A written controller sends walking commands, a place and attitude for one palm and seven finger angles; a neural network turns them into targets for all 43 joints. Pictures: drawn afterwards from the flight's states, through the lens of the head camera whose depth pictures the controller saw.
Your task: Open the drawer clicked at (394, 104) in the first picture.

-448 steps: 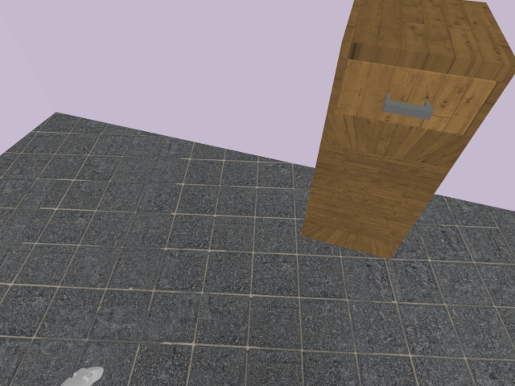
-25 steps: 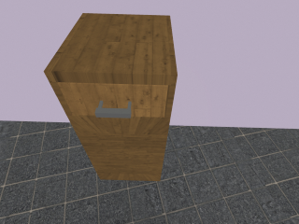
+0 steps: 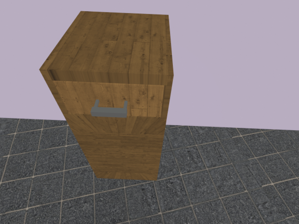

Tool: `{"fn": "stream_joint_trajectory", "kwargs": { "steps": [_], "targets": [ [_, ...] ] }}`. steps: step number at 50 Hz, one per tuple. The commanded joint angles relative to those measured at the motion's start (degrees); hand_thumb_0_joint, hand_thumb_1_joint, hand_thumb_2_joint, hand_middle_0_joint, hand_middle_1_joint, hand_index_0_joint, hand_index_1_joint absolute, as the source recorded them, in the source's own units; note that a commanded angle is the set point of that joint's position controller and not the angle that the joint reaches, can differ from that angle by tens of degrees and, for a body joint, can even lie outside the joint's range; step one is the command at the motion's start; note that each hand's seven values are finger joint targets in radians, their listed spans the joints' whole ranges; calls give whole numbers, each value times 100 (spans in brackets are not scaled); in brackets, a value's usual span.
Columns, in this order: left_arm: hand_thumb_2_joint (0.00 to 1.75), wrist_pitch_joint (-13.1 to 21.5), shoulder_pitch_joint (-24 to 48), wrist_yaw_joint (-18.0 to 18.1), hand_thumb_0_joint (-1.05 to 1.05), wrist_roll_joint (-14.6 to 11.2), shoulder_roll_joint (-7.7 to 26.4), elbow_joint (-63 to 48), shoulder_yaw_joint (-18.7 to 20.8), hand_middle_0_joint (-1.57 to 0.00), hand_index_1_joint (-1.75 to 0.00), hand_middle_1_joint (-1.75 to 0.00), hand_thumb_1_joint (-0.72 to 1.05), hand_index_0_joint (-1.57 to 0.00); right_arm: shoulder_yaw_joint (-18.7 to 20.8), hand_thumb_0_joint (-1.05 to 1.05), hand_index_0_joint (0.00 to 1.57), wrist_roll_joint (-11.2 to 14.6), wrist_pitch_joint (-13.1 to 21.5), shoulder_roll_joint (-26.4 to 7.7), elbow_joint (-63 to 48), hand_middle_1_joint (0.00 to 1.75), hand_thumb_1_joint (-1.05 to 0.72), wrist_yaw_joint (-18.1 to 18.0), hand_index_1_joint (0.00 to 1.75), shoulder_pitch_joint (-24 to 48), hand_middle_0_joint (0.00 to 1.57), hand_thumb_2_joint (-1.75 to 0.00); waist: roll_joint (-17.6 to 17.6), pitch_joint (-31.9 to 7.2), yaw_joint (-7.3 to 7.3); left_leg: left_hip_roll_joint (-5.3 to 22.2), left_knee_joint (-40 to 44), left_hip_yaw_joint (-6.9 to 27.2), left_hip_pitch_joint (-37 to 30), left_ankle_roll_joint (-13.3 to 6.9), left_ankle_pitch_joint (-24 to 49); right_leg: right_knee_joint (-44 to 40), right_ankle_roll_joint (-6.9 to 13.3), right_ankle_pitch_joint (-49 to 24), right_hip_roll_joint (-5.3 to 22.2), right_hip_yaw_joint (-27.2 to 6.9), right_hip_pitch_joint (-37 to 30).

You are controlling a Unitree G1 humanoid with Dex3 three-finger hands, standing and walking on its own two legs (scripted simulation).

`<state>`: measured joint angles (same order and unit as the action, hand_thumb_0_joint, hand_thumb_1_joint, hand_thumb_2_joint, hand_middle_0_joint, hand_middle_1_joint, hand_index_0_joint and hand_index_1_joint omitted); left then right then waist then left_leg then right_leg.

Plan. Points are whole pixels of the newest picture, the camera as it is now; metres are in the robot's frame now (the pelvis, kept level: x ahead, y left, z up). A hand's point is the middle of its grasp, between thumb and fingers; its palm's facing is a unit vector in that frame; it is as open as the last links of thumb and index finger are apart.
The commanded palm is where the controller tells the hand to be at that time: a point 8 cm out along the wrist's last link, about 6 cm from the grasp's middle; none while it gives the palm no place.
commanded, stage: shuffle to correct the standing spot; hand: left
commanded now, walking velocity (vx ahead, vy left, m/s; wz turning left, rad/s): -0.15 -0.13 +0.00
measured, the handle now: (110, 107) +0.47 +0.17 +0.00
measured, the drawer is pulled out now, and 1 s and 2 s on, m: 0.00 0.00 0.00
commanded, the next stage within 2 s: come to a stop and stand still in 0.04 s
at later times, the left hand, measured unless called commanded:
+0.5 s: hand out of the picture -0.03 +0.10 -0.18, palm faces +0.07 -0.98 -0.20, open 7.3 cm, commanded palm none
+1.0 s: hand out of the picture -0.01 +0.15 -0.18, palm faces +0.06 -0.97 -0.24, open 7.3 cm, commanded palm none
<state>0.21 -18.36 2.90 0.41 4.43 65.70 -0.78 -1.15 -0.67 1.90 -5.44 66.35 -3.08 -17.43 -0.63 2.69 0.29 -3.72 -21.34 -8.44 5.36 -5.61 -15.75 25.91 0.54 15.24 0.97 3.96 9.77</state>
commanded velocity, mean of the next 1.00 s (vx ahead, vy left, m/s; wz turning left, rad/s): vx -0.01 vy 0.04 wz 0.00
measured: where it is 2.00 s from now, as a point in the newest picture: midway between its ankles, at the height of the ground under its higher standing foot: outside the picture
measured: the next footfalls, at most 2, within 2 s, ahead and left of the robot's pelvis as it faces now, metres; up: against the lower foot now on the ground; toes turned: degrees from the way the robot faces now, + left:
none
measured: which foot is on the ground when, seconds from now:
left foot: down 0.00-1.00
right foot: down 0.00-1.00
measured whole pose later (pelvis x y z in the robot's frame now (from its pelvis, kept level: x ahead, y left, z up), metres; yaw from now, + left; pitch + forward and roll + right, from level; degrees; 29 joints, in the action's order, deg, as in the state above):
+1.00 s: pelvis -0.02 -0.03 -0.01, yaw +2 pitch -1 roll +0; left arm 0.3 -15.8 2.6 0.8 9.0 60.3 -0.2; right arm 0.1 -1.0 0.2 -10.7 58.2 -1.3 -16.3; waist 2.1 1.3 -0.2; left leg -1.0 -31.2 -5.9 12.2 -3.5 -18.4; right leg 31.1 -1.2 17.9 2.5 2.0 12.3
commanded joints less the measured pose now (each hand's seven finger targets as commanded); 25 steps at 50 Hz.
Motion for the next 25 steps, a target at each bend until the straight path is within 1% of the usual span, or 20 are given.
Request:
{"fn": "stream_joint_trajectory", "kwargs": {
  "steps": [1,2,4,6,7,8,9,10,11,12,13,14,15,16,17,18,21,22,24,25],
  "targets": [
    [90,-44,-479,-6,0,30,499,-231,126,-20,-30,-30,90,-20,157,0,20,12,32,-585,-100,30,-90,-73,30,-591,20,-90,153,138,-62,1414,207,1118,-96,113,3118,83,94,-1143,425,-525,476],
    [90,-72,-452,-10,0,42,519,-296,146,-20,-30,-30,90,-20,193,0,20,15,16,-629,-116,30,-90,-88,30,-598,20,-90,220,119,-68,1514,184,1185,-137,54,3363,209,79,-1029,389,-486,581],
    [90,-135,-378,-25,0,80,552,-441,213,-20,-30,-30,90,-20,286,0,20,1,-23,-745,-188,30,-90,-122,30,-603,20,-90,281,69,-85,1799,127,1414,-128,-160,3644,632,76,-622,307,-423,851],
    [90,-216,-259,-38,0,115,561,-595,282,-20,-30,-30,90,-20,372,0,20,-29,-60,-846,-263,30,-90,-153,30,-572,20,-90,477,56,-102,2261,203,1759,-99,-549,3926,1529,66,609,212,-395,1322],
    [90,-256,-180,-35,0,127,574,-665,318,-20,-30,-30,90,-20,393,0,20,-37,-71,-868,-309,30,-90,-167,30,-561,20,-90,482,47,-118,2462,231,1853,17,-747,3988,2073,54,1077,189,-462,1452],
    [90,-274,-193,-30,0,124,509,-694,346,-20,-30,-30,90,-20,396,0,20,-57,-89,-889,-379,30,-90,-158,30,-407,20,-90,461,-6,-55,2487,235,1810,250,-833,3719,2427,44,1215,216,-564,1415],
    [90,-265,-248,-27,0,116,418,-694,345,-20,-30,-30,90,-20,395,0,20,-80,-98,-857,-442,30,-90,-115,30,-196,20,-90,454,-71,22,2357,244,1663,496,-794,3267,2411,39,1151,258,-603,1211],
    [90,-235,-293,-35,0,103,340,-680,314,-20,-30,-30,90,-20,385,0,20,-98,-102,-844,-497,30,-90,-62,30,-43,20,-90,415,-119,73,2171,257,1484,666,-676,2806,2080,25,1008,274,-519,946],
    [90,-188,-357,-42,0,96,282,-623,272,-20,-30,-30,90,-20,369,0,20,-103,-99,-822,-498,30,-90,-13,30,43,20,-90,445,-122,129,2002,216,1349,791,-531,2338,1539,-5,744,289,-394,667],
    [90,-134,-480,-52,0,92,234,-535,238,-20,-30,-30,90,-20,343,0,20,-89,-99,-783,-485,30,-90,21,30,85,20,-90,360,-158,173,1792,108,1188,848,-375,1773,940,-45,348,249,-292,373],
    [90,-69,-573,-53,0,91,288,-449,217,-20,-30,-30,90,-20,327,0,20,-63,-104,-737,-453,30,-90,49,30,76,20,-90,213,-122,206,1529,-95,1099,1006,-157,1071,210,-51,-175,255,-356,52],
    [90,13,-524,-42,0,104,480,-412,190,-20,-30,-30,90,-20,293,0,20,-14,-101,-565,-426,30,-90,80,30,-26,20,-90,-248,-33,117,1120,-288,954,1173,135,226,-361,50,-404,542,-955,-25],
    [90,71,-380,-47,0,85,692,-414,151,-20,-30,-30,90,-20,245,0,20,15,-105,-445,-431,30,-90,117,30,-116,20,-90,-663,108,-33,723,-396,696,1101,334,-345,-609,258,-296,952,-1434,287],
    [90,76,-257,-69,0,71,848,-436,123,-20,-30,-30,90,-20,227,0,20,-5,-95,-433,-365,30,-90,167,30,-193,20,-90,-341,166,-119,577,-311,661,715,369,-280,-665,338,-116,1009,-1436,665],
    [90,117,-192,-73,0,77,880,-454,145,-20,-30,-30,90,-20,224,0,20,-18,-150,-422,-321,30,-90,164,30,-229,20,-90,-822,105,-156,575,-504,586,577,415,-195,-769,350,-20,898,-1515,752],
    [90,129,-129,-70,0,54,910,-449,146,-20,-30,-30,90,-20,219,0,20,-24,-176,-474,-276,30,-90,177,30,-230,20,-90,-957,214,-125,576,-585,539,587,446,-130,-910,381,34,944,-1539,822],
    [90,134,-104,-58,0,29,996,-503,188,-20,-30,-30,90,-20,190,0,20,-21,-176,-512,-229,30,-90,199,30,-262,20,-90,-587,251,-73,622,-516,551,661,489,145,-934,454,-270,1012,-1493,619],
    [90,124,-125,-47,0,34,1030,-520,215,-20,-30,-30,90,-20,203,0,20,-14,-190,-527,-242,30,-90,199,30,-233,20,-90,-366,290,-57,639,-509,526,671,513,129,-903,486,-385,1055,-1491,604],
    [90,118,-186,-36,0,27,1104,-544,265,-20,-30,-30,90,-20,213,0,20,-10,-201,-547,-290,30,-90,204,30,-186,20,-90,-358,204,6,621,-589,520,776,535,166,-847,524,-734,1145,-1532,421],
    [90,111,-190,-30,0,26,1137,-547,283,-20,-30,-30,90,-20,225,0,20,-2,-214,-572,-328,30,-90,202,30,-165,20,-90,-461,202,16,636,-613,509,805,549,122,-817,562,-885,1201,-1544,391]
  ]
}}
